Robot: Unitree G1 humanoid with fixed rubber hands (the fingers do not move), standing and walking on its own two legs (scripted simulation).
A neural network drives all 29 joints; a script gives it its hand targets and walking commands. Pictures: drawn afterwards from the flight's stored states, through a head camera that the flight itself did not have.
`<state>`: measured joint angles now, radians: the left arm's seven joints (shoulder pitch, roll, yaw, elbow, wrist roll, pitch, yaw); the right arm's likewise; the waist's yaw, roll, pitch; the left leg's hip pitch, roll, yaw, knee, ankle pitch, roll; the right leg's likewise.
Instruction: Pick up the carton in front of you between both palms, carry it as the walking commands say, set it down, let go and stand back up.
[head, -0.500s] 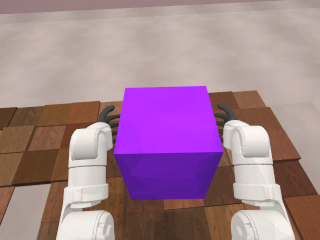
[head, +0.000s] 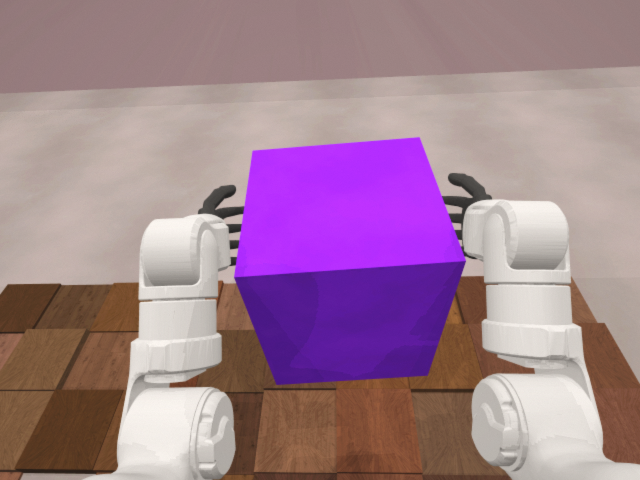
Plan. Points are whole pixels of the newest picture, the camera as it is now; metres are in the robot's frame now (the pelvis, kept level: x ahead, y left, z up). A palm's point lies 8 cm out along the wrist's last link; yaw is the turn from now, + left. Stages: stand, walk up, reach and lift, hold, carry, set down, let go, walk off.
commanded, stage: carry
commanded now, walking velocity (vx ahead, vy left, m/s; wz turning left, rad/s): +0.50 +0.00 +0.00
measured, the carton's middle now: (343, 268) +0.38 +0.02 +0.09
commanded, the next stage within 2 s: none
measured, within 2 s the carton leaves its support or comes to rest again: neither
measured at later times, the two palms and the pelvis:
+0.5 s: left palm (255, 166) +0.62 +0.18 +0.09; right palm (426, 170) +0.59 -0.12 +0.10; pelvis +0.32 +0.05 +0.02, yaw -3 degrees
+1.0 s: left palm (269, 56) +0.95 +0.19 +0.16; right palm (401, 47) +0.97 -0.10 +0.16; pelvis +0.61 +0.02 +0.02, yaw +1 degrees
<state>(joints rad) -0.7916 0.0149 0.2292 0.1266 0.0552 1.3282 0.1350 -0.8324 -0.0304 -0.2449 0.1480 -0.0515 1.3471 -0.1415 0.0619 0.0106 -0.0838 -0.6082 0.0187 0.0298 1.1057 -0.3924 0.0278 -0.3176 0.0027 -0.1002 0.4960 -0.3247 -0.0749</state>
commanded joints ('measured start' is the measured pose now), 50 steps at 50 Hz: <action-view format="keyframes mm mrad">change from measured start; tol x32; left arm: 1 -828 -1087 -560 -103 -498 -16 -266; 28 149 -1133 -834 -508 -289 -132 -263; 50 -651 -1015 -596 12 -454 -161 -240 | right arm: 1 -673 1054 515 -39 358 -25 204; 29 171 1098 849 -543 371 -139 339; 50 -528 959 545 29 332 -163 207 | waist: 1 -2 -126 -339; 10 -70 -165 -315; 14 -105 304 -548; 32 -76 145 -247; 37 6 -310 -317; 50 8 -129 -272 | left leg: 1 -190 26 1 -101 79 -18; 11 498 -64 205 -680 333 19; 14 1046 369 -609 -759 311 242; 31 674 207 6 -810 597 98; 34 512 124 131 -535 691 35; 38 -139 -13 -48 260 -128 10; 50 67 2 84 -446 248 3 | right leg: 1 408 -251 297 -158 309 -135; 11 279 -155 -22 159 747 42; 13 -199 -28 31 592 -53 114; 15 -431 -14 110 790 -173 97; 34 153 38 -131 -29 150 22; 36 505 -307 529 -154 -4 -184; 50 210 -222 164 -164 225 -106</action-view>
